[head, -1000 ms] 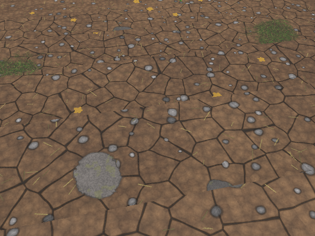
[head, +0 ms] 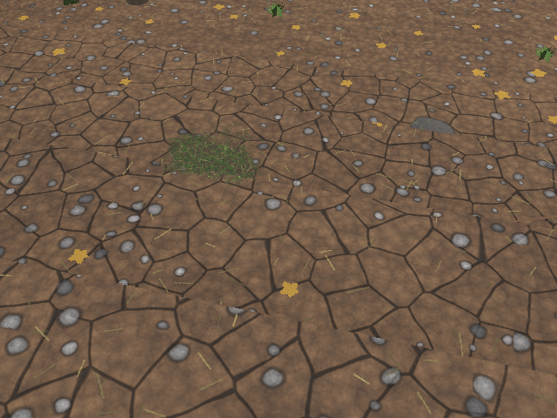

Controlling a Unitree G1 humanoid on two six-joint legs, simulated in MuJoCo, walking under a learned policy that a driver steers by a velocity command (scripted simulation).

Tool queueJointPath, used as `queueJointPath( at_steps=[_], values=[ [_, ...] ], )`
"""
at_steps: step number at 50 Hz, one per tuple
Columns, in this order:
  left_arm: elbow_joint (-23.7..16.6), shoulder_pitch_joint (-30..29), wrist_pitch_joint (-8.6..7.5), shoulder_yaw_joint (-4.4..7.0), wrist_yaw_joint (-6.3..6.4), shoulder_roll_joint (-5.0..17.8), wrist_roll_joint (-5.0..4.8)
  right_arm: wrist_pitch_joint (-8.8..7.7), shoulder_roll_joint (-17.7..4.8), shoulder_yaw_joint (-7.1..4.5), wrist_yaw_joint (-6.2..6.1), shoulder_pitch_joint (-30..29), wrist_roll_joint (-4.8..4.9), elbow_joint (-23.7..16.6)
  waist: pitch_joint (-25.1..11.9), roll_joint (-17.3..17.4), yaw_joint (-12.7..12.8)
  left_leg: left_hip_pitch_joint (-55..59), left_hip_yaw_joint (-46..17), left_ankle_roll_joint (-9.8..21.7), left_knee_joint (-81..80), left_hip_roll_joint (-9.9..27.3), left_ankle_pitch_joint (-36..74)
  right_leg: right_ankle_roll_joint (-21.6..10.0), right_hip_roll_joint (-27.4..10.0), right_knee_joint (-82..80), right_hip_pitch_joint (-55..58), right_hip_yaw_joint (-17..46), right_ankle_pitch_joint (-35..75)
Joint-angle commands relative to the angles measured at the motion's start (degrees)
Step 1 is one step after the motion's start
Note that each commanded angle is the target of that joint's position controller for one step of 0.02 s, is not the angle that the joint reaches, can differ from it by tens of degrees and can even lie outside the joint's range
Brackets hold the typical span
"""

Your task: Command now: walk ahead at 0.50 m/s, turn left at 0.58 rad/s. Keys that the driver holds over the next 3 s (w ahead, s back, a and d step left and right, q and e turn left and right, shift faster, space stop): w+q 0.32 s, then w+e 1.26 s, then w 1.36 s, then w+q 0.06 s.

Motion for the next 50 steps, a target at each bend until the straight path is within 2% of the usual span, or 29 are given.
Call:
queueJointPath(
  at_steps=[1,3,4,5,7,11,12,13,14,15,16,17,18,21,22,24,25,26,27,28,29,32,35,37,38,39,40,42,50],
  values=[
    [-4.5,1.5,1.57,-0.53,0.47,-0.1,-0.27,-0.55,-1.9,0.98,0.48,-1.6,0.13,-3.1,2.1,2.2,3.9,-8.1,-16.1,12.8,-11.7,12.8,14.5,1.3,-1.0,-4.8,-6.6,-0.3,5.5],
    [-4.9,3.4,1.53,-2.08,-1.06,-1.9,0.74,-0.44,-3.8,1.46,-0.35,-1.5,-2.45,-4.2,2.1,2.5,4.8,-18.4,-12.7,10.0,-6.5,8.4,11.7,0.7,-0.6,-6.4,-0.8,-3.1,20.7],
    [-6.9,-1.4,2.9,2.57,0.29,6.8,-4.24,1.17,-13.1,-1.75,-1.92,2.3,1.88,-2.3,4.8,2.2,4.7,-8.0,-23.0,12.0,-12.5,15.0,22.8,2.0,-1.1,-10.7,-10.3,-2.2,24.1],
    [-7.4,-4.0,0.91,-2.18,-1.16,0.2,1.37,-1.22,2.7,3.76,-2.4,4.3,-2.57,-3.5,-0.5,0.5,-1.1,-7.7,-15.3,8.2,-0.5,8.4,3.0,1.3,-3.5,-21.6,-11.0,5.9,40.9],
    [-8.0,-2.5,1.41,-2.39,-1.66,-1.8,1.34,-0.44,-0.1,3.82,-2.3,5.9,-2.99,-2.5,1.4,1.6,0.1,-22.0,-10.1,6.0,4.0,1.8,-7.0,0.2,-0.1,-32.2,5.9,-3.3,53.5],
    [-11.0,-7.2,3.58,-1.16,-1.59,4.0,0.77,-1.1,-4.3,4.15,-0.24,9.3,-1.72,-4.1,7.2,1.1,-0.1,-16.9,-25.3,8.7,12.6,6.8,-21.0,2.3,-0.9,-37.7,5.6,0.7,39.1],
    [-10.8,-10.5,2.04,0.74,-1.07,4.7,-6.05,2.81,-9.4,0.9,-3.2,7.2,1.44,-4.3,3.9,3.1,-2.6,-2.5,-24.3,8.3,15.3,5.7,-3.9,2.6,3.3,-48.0,0.0,0.2,39.3],
    [-12.5,-15.8,-0.09,0.99,-0.58,5.0,-9.8,4.62,-4.8,1.43,-6.1,8.3,7.62,-4.5,7.6,1.5,-5.3,2.9,-28.4,6.9,20.7,5.7,-2.4,1.4,-1.1,-58.6,-3.9,7.9,39.9],
    [-11.2,-14.4,-1.24,1.46,-0.92,4.8,-10.12,6.07,-3.8,1.6,-7.52,9.4,6.76,-3.2,7.1,1.0,-5.3,9.1,-26.1,6.0,27.2,4.8,-0.1,1.5,-2.6,-67.0,-4.0,6.3,49.6],
    [-3.0,0.9,0.11,-0.44,-0.63,2.1,2.14,4.33,-2.5,5.38,-2.65,19.0,0.49,-1.2,5.7,3.3,-3.5,1.6,-23.7,3.4,36.0,2.3,-13.8,0.9,-2.7,-66.4,13.7,-3.5,57.8],
    [0.8,15.7,-0.48,2.51,-0.87,6.5,2.3,4.1,-3.8,5.04,0.29,14.9,-0.09,-2.8,4.0,-0.2,6.0,-16.3,-21.4,0.5,46.8,0.8,-8.0,-2.6,-4.3,-56.6,35.6,-6.2,59.2],
    [2.5,30.4,0.47,3.73,-1.78,10.5,1.0,3.02,1.4,5.89,3.29,16.6,-0.56,-3.7,-12.2,-12.9,10.3,-37.5,-13.6,-5.0,71.6,-7.0,-26.1,-13.0,-12.9,-32.9,65.8,2.7,73.9],
    [4.9,29.0,0.96,4.67,-2.01,11.5,-4.05,4.78,-1.5,2.56,-3.31,11.8,4.87,-6.2,-14.5,-6.6,7.7,-44.0,-2.4,-0.3,88.1,-2.5,-37.8,-8.4,-20.0,-31.4,61.7,9.2,75.8],
    [3.1,20.3,1.72,3.68,0.83,5.8,-6.14,5.81,-2.9,3.62,-4.93,-8.1,-1.11,-12.4,-0.6,-4.1,8.1,-59.3,-1.0,-0.6,85.2,6.8,-20.2,-17.9,-22.4,-53.5,40.2,25.8,6.1],
    [5.7,21.1,0.98,2.36,1.49,4.0,-5.58,5.96,-1.1,3.88,-4.19,-17.8,-1.79,-15.6,8.1,-6.3,8.1,-62.9,-4.0,-1.3,79.8,9.9,-17.8,-17.5,-22.2,-53.7,31.1,27.3,11.4],
    [4.3,10.3,0.25,0.37,2.18,1.7,-3.63,5.6,0.0,4.76,-1.89,-20.4,1.21,-18.2,14.9,-0.6,-0.7,-43.0,-2.7,-4.2,43.0,13.0,-0.6,-10.4,-11.6,-60.5,4.5,14.4,13.8],
    [-1.7,2.2,-1.46,-0.52,-0.31,-3.1,1.89,3.61,5.8,7.54,0.54,-0.8,-3.47,-10.2,1.2,-2.4,-1.1,-22.8,-4.1,0.3,29.0,14.6,24.7,-12.3,-3.5,-57.0,-6.7,5.8,8.0],
    [-1.7,1.0,-2.43,-0.29,-1.5,0.5,2.15,3.77,4.6,7.17,2.64,-1.5,-4.2,-8.0,6.4,-6.1,-1.7,-12.2,-0.1,-0.2,27.2,13.4,31.3,-13.3,-1.1,-59.2,-17.2,1.9,4.6],
    [-2.0,0.6,-2.24,0.45,-1.76,3.3,1.29,4.58,3.0,7.35,3.93,-7.0,-3.55,-10.1,5.7,-3.6,-0.9,-6.6,2.3,-2.0,24.9,12.5,28.7,-13.9,-1.9,-61.4,-20.6,3.5,3.3],
    [0.6,9.0,-0.46,2.55,0.24,8.8,-7.57,5.89,0.3,5.36,1.32,-15.5,1.1,-14.2,4.7,-3.2,0.0,-2.3,3.9,-5.4,17.0,9.9,23.9,-11.7,-6.1,-63.9,-10.9,7.8,24.1],
    [0.0,7.6,-2.18,1.36,-1.31,7.7,-2.55,5.52,-1.1,7.61,2.62,-19.2,-0.8,-14.8,7.1,1.0,2.2,-8.4,1.3,-5.0,9.7,10.4,25.5,-14.4,-4.3,-59.4,-7.3,8.4,19.6],
    [3.3,19.2,-1.17,2.8,-2.81,8.4,-1.86,4.95,-3.8,6.57,1.69,-26.6,-1.95,-16.2,5.1,-3.2,7.4,-18.7,1.9,-4.4,-2.1,8.4,14.3,-17.0,-11.1,-54.0,21.9,15.1,34.5],
    [3.7,18.6,-0.36,3.27,-3.0,8.3,-0.42,2.4,-8.0,4.18,0.15,-24.5,0.38,-16.2,-0.7,-3.1,4.4,2.6,2.2,1.7,-3.9,8.3,21.2,-11.2,-7.9,-47.1,20.3,11.5,44.9],
    [-0.6,20.0,-1.59,0.21,-3.09,-1.3,-0.52,1.48,-11.7,2.48,-0.87,0.4,1.08,-10.8,-23.9,14.6,-3.6,51.1,-24.6,21.0,-6.8,30.5,28.3,-1.2,7.6,-15.7,-11.6,-0.1,12.6],
    [-0.9,13.6,-1.3,1.0,-3.45,1.3,-1.78,2.05,-9.8,2.27,-1.71,6.9,-0.42,-7.6,-16.8,8.2,-6.6,45.4,-32.2,16.4,-15.5,33.7,11.5,-2.3,5.2,-8.6,-19.8,1.3,-5.3],
    [-1.2,8.6,-0.71,1.8,-2.5,2.1,-2.6,1.75,-9.7,1.52,-2.43,3.0,-0.63,-7.4,-2.7,3.8,-5.0,31.6,-25.0,10.8,-18.9,30.6,-1.3,-3.2,1.7,-4.8,-22.2,2.0,-0.3],
    [0.1,9.2,-0.35,1.98,-1.41,2.1,-2.39,1.78,-6.8,2.16,-2.87,-2.4,0.38,-7.9,0.8,5.5,-1.9,24.1,-19.2,9.0,-22.2,28.2,-1.8,-3.3,-0.7,-6.2,-19.7,1.2,3.5],
    [1.4,10.4,0.21,1.29,-0.96,-0.9,-0.61,1.63,-1.1,3.48,-2.89,-7.2,0.34,-8.8,1.8,5.4,1.9,17.5,-11.1,8.2,-25.6,26.0,8.0,-4.0,-2.9,-9.3,-12.7,1.3,7.3],
    [-2.1,-1.9,0.78,0.38,-4.59,-1.0,-2.08,1.17,-1.4,2.65,-1.59,-2.2,-3.84,-3.3,5.1,3.4,1.8,13.5,10.2,5.9,-29.1,23.0,25.3,-3.4,-3.0,-26.8,-10.6,-0.5,29.1]
  ],
)
Next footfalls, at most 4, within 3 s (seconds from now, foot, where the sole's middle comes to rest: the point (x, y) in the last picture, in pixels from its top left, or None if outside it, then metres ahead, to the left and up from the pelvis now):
0.32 right None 0.33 -0.14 -0.94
0.70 left None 0.54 0.14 -0.94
1.22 right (326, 359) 0.76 -0.14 -0.94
1.74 left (280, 295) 1.11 -0.03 -1.12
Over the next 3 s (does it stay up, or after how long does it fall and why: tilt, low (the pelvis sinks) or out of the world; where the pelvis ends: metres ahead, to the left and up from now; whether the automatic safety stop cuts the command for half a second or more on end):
stays up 1.56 -0.40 -0.42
